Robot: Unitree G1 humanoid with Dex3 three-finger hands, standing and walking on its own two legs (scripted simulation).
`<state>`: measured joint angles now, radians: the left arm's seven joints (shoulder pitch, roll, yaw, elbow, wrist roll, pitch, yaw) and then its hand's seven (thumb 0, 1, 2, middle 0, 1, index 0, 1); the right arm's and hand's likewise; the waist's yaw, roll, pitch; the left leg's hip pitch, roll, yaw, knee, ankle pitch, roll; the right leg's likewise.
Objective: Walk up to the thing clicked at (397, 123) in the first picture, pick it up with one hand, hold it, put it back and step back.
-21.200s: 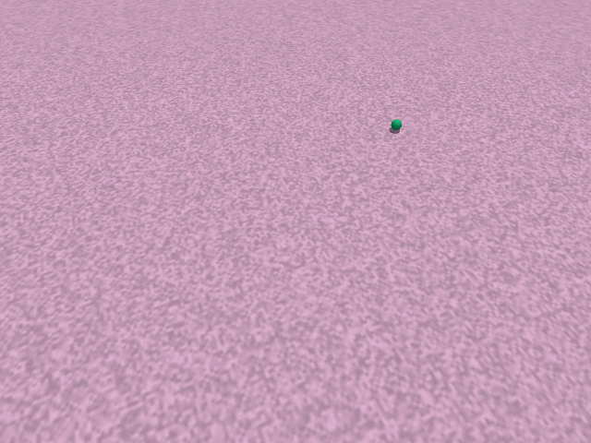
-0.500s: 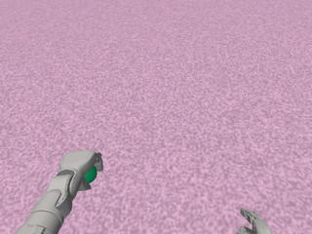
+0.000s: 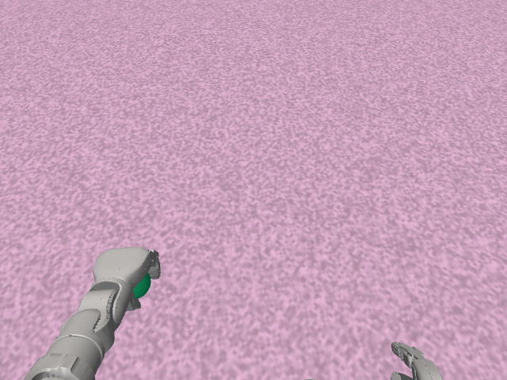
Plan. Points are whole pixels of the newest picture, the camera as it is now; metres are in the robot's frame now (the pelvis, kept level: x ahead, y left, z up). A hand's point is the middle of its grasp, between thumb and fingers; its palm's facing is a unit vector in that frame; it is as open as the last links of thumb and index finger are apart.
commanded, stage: crouch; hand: left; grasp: from above
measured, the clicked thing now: (134, 282) +0.31 +0.23 -0.11
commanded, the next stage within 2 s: lower in 1.56 s
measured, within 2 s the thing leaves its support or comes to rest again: neither
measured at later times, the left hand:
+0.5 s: hand (157, 295) +0.36 +0.24 -0.33, palm faces -0.44 +0.03 -0.90, open 7.6 cm
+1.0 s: hand (167, 302) +0.39 +0.26 -0.50, palm faces -0.45 -0.01 -0.89, open 7.6 cm
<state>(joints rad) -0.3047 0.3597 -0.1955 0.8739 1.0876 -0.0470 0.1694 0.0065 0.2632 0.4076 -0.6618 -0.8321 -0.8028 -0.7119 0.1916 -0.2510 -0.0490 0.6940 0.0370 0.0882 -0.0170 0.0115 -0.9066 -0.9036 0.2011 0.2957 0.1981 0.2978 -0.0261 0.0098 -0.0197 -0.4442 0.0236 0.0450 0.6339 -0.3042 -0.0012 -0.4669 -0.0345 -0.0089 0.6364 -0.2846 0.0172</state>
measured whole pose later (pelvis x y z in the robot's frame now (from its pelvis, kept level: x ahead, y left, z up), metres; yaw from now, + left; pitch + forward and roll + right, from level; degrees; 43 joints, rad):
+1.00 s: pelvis -0.07 +0.00 -0.34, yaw -2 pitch +37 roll -5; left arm -0.90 0.64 0.08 1.34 1.26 -0.17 0.36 0.00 0.25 0.41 -0.69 -0.80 -0.83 -0.69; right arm 0.17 -0.27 -0.02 0.74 -0.11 -0.08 0.10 0.01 -0.91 -0.91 0.20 0.30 0.20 0.30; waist -0.21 0.02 -0.12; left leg -2.08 0.03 -0.07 2.12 -0.69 0.01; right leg -2.05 -0.04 -0.05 2.05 -0.65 0.02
